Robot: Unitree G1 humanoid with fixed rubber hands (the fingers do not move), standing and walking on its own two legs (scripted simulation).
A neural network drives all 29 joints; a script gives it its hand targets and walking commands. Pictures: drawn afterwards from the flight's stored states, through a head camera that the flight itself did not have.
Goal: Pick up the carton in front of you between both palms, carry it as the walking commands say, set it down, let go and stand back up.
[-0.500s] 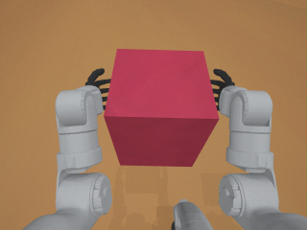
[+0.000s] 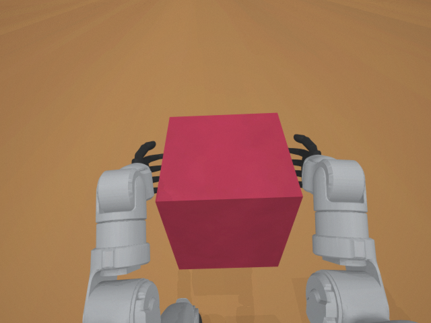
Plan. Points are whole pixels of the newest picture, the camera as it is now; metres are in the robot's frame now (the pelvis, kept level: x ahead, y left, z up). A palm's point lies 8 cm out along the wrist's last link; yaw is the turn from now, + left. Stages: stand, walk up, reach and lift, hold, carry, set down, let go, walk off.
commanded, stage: carry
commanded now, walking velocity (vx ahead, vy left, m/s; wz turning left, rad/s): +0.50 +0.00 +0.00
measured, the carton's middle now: (225, 194) +0.35 +0.01 +0.02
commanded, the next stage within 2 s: none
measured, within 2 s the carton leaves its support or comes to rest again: neither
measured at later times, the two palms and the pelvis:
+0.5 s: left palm (165, 93) +0.59 +0.15 +0.10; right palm (294, 93) +0.57 -0.15 +0.10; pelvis +0.32 +0.01 +0.00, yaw -3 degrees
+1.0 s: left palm (186, 38) +0.86 +0.13 +0.10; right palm (285, 35) +0.87 -0.17 +0.09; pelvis +0.61 -0.02 +0.00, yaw +0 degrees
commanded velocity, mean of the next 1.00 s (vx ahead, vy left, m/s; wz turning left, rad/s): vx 0.40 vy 0.00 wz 0.00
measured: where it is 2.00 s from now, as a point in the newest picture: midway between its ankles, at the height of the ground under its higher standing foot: (232, 214)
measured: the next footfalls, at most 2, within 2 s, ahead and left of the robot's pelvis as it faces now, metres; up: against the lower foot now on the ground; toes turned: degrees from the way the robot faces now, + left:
left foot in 0.14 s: +0.27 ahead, +0.11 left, +0.00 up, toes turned +7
right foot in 0.60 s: +0.57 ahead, -0.12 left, +0.00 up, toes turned -12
